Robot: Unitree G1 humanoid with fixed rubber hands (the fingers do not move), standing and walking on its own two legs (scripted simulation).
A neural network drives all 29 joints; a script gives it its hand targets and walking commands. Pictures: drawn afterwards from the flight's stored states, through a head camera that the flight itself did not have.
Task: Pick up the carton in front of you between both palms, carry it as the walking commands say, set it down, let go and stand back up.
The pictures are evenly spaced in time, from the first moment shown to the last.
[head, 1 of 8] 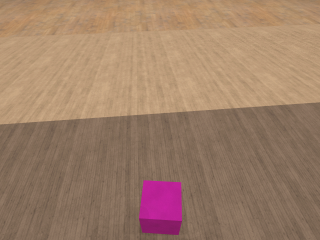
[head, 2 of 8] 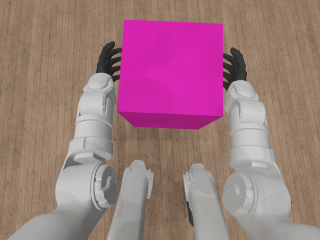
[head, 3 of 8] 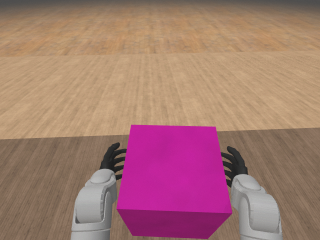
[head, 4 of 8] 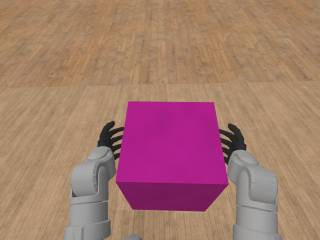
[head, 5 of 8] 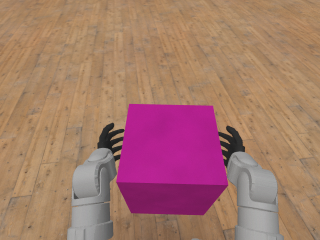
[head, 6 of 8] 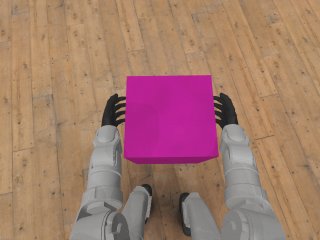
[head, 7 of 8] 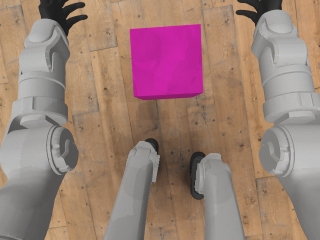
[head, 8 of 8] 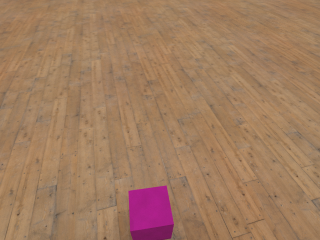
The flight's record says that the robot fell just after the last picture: no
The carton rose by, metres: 0.69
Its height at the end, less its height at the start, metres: -0.39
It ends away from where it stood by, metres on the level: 4.91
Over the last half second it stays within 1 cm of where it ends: yes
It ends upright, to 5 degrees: yes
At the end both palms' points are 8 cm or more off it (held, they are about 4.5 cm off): yes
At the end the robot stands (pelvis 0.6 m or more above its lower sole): yes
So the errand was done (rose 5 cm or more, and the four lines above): yes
